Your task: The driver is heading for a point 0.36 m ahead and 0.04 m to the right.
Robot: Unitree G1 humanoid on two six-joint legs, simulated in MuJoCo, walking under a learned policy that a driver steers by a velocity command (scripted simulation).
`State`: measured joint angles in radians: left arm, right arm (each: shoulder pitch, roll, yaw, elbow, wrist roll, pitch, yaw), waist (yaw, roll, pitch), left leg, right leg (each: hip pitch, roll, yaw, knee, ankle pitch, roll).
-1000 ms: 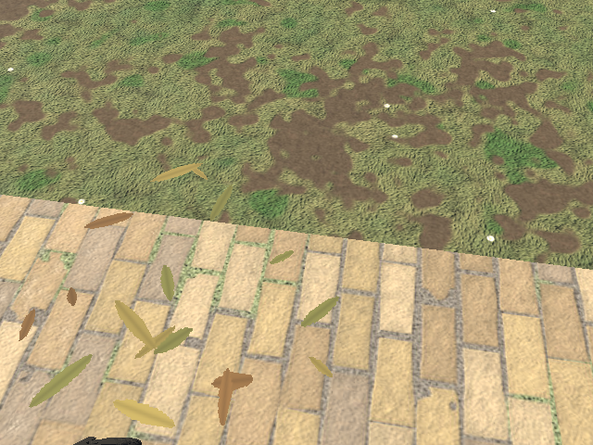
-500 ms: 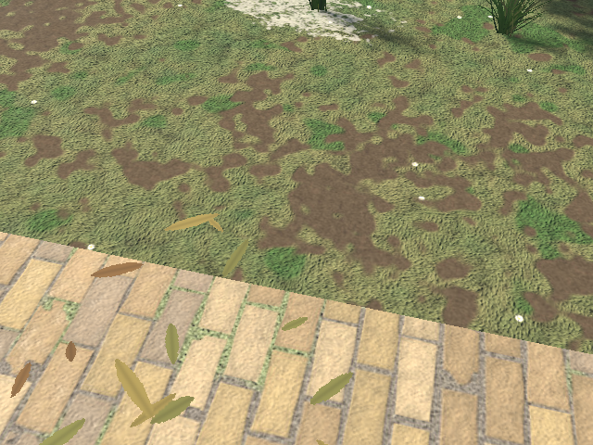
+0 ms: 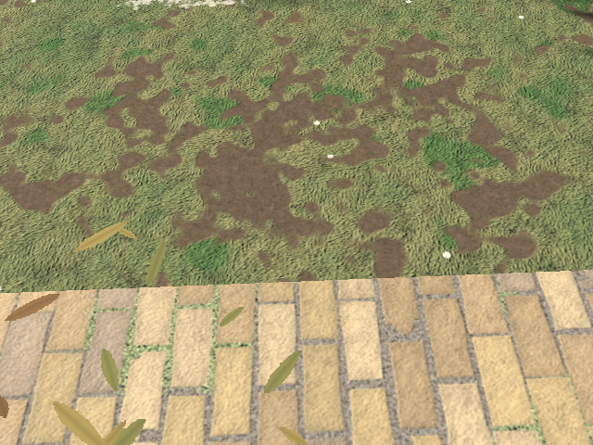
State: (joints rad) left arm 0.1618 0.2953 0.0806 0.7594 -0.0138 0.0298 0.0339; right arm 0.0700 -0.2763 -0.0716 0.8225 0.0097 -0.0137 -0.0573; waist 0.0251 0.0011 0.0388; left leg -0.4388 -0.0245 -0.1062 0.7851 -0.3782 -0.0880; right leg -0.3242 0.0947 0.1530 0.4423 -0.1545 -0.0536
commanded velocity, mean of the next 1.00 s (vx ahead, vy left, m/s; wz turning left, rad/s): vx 0.19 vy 0.00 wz -0.30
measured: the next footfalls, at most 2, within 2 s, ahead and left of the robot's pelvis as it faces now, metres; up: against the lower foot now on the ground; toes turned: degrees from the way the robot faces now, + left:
left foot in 0.12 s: +0.06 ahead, +0.14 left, +0.00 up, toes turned -10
right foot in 0.56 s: -0.02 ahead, -0.12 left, +0.00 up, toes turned -21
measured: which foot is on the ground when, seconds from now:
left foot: up 0.00-0.10, down 0.12-0.54, up 0.56-1.00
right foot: down 0.00-0.12, up 0.14-0.54, down 0.56-1.00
